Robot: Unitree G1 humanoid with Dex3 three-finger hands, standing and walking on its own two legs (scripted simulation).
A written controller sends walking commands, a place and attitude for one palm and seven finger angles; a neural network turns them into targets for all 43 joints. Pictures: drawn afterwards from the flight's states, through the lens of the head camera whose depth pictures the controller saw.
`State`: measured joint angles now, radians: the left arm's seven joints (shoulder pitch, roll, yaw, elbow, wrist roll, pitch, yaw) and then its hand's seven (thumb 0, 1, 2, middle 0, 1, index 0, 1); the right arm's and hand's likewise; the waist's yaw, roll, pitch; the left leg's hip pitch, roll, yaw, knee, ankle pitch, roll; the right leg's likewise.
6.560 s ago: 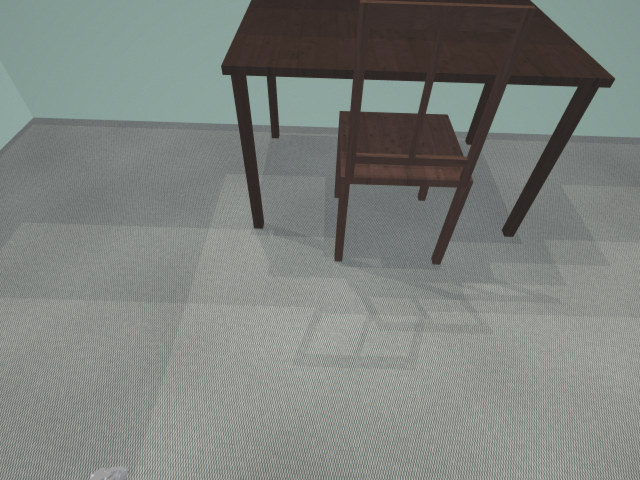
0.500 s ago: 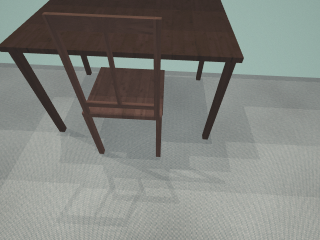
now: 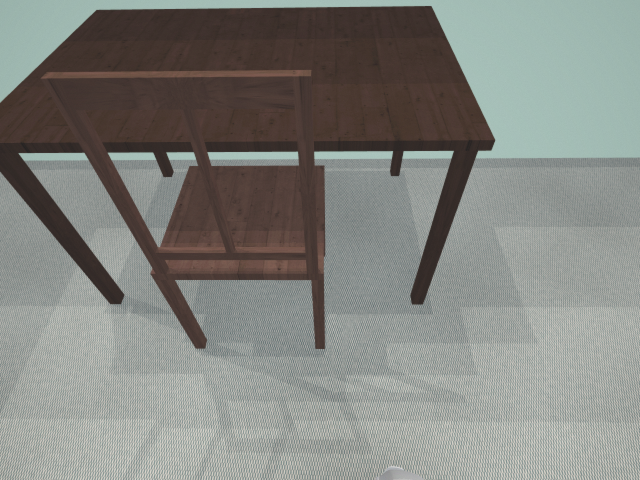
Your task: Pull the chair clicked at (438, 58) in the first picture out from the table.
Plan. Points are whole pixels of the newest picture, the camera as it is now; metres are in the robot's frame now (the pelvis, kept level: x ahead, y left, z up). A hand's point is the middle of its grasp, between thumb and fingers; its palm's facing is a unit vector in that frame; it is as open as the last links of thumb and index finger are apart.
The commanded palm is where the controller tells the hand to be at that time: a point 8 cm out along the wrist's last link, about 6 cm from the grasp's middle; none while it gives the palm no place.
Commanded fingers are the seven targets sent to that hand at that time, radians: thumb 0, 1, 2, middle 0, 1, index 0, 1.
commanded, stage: take the last steps up to it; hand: left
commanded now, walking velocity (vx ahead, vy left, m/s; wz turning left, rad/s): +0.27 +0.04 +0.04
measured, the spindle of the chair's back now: (212, 191) +0.64 +0.23 -0.05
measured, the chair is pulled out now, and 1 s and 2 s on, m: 0.00 0.00 0.00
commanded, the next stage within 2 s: come to a stop and stand still in 0.30 s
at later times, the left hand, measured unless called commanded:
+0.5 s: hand out of the picture +0.13 +0.18 -0.18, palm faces +0.14 -0.98 -0.16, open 7.3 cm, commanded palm none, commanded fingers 0.00 0.90 0.90 -0.20 -0.30 -0.20 -0.30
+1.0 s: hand out of the picture +0.14 +0.17 -0.16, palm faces +0.07 -0.96 -0.26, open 7.4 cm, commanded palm none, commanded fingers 0.00 0.90 0.90 -0.20 -0.30 -0.20 -0.30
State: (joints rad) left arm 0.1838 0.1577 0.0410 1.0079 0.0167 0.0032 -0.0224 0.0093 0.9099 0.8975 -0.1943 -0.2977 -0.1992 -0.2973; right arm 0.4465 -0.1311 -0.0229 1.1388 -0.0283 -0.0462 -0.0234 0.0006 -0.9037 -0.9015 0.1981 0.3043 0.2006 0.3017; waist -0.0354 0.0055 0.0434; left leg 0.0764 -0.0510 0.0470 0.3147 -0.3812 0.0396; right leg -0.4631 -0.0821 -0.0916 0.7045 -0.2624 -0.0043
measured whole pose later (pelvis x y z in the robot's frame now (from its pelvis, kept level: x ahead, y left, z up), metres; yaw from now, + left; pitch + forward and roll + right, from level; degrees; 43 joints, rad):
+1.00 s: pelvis +0.14 -0.02 +0.01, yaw +0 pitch -1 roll +1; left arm 0.31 0.16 0.02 1.05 0.02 0.02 0.03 0.00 0.91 0.90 -0.19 -0.30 -0.20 -0.30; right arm 0.22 -0.20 -0.07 1.06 -0.03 0.07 -0.01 0.00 -0.91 -0.90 0.20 0.30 0.20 0.30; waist 0.01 0.04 -0.02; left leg -0.40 0.04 0.05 0.61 -0.31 -0.02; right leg -0.17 -0.04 -0.04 0.50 -0.33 -0.01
